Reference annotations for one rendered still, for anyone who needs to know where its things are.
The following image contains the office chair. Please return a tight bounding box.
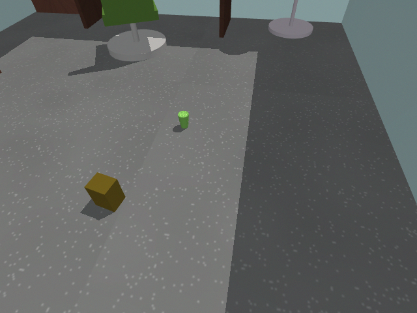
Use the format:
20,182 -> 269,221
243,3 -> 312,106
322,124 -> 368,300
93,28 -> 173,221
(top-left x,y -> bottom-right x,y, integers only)
101,0 -> 167,61

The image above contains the coat stand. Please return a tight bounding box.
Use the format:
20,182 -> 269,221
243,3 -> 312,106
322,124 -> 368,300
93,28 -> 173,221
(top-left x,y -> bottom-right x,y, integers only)
268,0 -> 313,38

